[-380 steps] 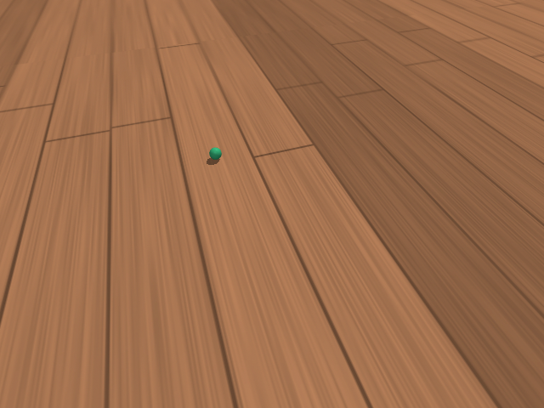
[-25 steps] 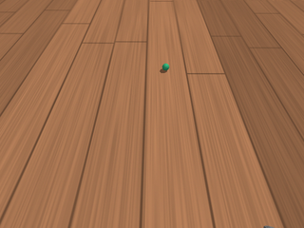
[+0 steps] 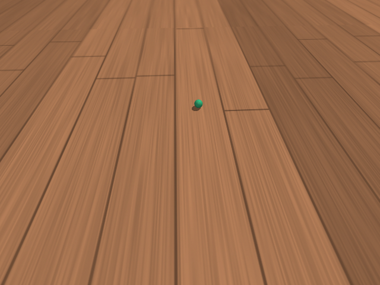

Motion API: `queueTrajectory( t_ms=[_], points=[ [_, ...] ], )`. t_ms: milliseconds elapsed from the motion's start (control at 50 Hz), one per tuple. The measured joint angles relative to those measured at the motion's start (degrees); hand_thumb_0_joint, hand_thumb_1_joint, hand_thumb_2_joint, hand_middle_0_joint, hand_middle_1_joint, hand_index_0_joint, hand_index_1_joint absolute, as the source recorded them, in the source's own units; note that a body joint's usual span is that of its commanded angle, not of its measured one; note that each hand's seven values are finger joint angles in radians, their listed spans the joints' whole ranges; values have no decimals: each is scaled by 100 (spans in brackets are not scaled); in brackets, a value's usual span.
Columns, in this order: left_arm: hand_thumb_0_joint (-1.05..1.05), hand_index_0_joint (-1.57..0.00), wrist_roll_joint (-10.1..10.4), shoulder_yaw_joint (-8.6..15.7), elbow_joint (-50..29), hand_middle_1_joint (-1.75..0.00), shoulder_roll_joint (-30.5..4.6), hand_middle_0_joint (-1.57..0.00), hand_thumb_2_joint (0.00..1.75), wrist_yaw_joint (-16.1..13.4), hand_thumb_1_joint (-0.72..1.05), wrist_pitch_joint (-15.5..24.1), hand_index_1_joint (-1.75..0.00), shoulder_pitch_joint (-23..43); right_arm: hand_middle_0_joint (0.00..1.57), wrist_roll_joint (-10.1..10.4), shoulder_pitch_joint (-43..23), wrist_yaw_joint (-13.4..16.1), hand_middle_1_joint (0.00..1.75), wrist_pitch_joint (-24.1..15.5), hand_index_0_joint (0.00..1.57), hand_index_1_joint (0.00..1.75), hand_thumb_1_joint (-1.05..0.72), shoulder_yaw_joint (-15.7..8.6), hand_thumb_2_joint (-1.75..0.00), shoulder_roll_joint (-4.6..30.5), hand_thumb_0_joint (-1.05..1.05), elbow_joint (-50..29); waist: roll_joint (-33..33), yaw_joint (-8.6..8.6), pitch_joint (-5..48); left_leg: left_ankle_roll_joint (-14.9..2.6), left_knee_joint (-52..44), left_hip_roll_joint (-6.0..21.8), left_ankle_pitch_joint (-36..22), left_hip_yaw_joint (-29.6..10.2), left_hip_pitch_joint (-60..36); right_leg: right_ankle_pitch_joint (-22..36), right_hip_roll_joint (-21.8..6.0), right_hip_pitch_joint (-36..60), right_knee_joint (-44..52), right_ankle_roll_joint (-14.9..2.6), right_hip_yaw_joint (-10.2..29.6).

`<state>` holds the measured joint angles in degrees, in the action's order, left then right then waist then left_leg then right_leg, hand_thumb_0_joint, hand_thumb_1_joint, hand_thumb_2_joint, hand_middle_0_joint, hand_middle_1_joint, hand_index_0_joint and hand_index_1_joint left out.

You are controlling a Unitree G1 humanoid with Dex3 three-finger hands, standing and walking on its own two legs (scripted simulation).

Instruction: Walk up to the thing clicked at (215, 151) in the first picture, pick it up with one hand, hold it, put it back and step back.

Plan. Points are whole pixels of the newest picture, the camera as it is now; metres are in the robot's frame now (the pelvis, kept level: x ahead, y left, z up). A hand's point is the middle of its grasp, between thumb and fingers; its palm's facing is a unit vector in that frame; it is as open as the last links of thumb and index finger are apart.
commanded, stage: walk up
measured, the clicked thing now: (198, 103) +1.68 +0.01 -0.73
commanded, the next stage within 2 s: stand in 0.28 s
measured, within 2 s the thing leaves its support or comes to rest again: neither
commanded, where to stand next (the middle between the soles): +0.05 +0.00 m, yaw +1 degrees
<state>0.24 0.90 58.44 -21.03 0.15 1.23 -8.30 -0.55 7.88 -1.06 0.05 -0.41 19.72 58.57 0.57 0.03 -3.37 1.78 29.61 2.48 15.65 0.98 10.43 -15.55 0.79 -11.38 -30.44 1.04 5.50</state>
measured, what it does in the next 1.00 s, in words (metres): stands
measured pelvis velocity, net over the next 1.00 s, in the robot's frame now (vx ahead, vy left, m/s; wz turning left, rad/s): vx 0.00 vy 0.01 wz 0.01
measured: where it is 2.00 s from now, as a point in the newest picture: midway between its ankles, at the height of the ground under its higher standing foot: outside the picture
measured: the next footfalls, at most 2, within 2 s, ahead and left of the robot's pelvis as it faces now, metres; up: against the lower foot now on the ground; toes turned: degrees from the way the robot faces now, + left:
none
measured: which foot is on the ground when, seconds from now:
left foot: down 0.00-1.00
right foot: down 0.00-1.00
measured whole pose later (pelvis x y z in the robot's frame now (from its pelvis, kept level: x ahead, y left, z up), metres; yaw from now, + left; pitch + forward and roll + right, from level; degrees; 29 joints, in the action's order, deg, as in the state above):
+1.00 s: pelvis +0.00 +0.01 +0.01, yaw +1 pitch -2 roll +0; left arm -0.4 0.0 65.0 -20.5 0.5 0.6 -6.8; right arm -0.5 6.0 -0.8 -0.5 -1.0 20.6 65.7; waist 0.2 -0.5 -3.4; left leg 1.3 19.2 1.5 9.8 0.9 7.2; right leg -10.0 -0.5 -7.9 -20.0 1.9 5.3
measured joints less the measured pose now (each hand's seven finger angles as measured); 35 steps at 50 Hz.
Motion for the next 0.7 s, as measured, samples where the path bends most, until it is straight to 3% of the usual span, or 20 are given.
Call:
queueTrajectory(
  t_ms=[320,700],
  points=[
    [1,-20,-38,-49,614,-30,62,-21,90,30,91,-34,-30,223,21,20,-272,28,30,-50,20,30,-91,-64,-90,119,1,442,-99,-24,-28,-34,-771,-38,-409,107,-312,412,-61,263,734,67,96],
    [1,-20,-56,-93,665,-30,71,-21,90,28,91,-44,-30,291,21,1,-235,34,30,-57,20,30,-91,-51,-90,75,1,698,-57,-69,4,-25,-1049,-70,-599,-1,-382,571,-107,390,1037,73,-15]
  ],
)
